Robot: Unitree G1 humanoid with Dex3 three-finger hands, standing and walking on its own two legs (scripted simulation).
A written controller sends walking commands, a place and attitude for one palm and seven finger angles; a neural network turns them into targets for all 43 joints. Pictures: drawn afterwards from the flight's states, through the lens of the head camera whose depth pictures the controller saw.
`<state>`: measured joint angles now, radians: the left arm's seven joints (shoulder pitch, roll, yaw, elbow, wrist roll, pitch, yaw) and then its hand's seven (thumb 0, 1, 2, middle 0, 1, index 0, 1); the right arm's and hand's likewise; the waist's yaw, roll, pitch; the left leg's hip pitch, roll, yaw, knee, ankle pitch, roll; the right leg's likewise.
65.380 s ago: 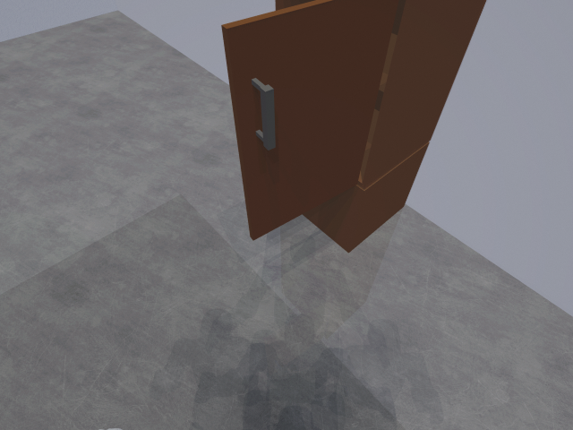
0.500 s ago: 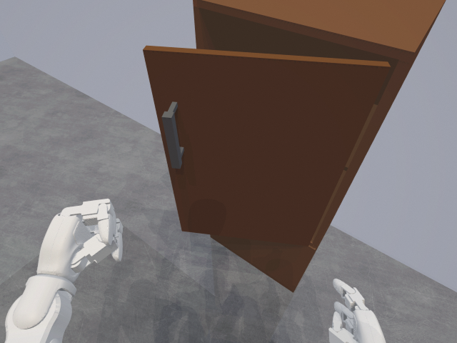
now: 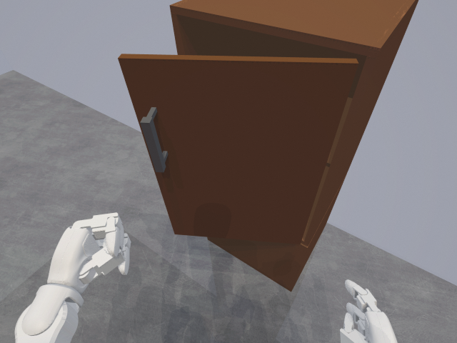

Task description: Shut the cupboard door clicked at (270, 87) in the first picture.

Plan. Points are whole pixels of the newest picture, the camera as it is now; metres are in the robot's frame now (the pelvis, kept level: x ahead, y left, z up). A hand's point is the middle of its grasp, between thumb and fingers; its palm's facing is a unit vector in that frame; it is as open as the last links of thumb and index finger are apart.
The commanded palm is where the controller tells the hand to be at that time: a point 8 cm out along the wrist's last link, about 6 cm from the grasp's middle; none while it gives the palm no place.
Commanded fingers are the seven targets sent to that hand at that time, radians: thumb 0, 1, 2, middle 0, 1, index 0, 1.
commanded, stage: bring the fist close to the handle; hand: left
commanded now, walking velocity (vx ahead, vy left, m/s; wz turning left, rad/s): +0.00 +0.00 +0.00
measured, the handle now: (156, 140) +0.48 +0.19 +0.10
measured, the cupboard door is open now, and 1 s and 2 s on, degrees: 28 28 24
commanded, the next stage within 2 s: push the door shut along its arc in 1.38 s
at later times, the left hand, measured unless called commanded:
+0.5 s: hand (131, 207) +0.30 +0.19 +0.10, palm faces +0.01 -1.00 -0.01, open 3.1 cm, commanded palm +0.28 +0.24 +0.11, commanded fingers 0.00 0.90 0.90 -1.30 -1.50 -1.30 -1.50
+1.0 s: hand (157, 174) +0.38 +0.16 +0.11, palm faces -0.03 -1.00 -0.02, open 3.1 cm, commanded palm +0.35 +0.21 +0.11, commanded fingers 0.00 0.90 0.90 -1.30 -1.50 -1.30 -1.50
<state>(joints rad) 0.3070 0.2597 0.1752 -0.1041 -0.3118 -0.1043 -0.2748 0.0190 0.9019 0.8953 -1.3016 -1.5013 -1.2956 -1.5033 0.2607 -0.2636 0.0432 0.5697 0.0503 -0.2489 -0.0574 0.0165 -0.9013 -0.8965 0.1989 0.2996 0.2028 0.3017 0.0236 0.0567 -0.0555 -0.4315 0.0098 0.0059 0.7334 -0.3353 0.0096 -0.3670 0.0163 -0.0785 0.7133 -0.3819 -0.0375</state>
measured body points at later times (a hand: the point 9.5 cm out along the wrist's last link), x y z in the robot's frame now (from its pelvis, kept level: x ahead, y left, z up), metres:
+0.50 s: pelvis +0.01 +0.01 +0.00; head +0.02 -0.01 +0.45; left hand +0.30 +0.25 +0.11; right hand +0.17 -0.23 -0.08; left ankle +0.03 +0.11 -0.72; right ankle +0.00 -0.09 -0.72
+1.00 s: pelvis +0.00 +0.02 +0.00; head +0.02 +0.01 +0.45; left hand +0.37 +0.22 +0.11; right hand +0.14 -0.22 -0.10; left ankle +0.03 +0.11 -0.72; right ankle +0.00 -0.09 -0.72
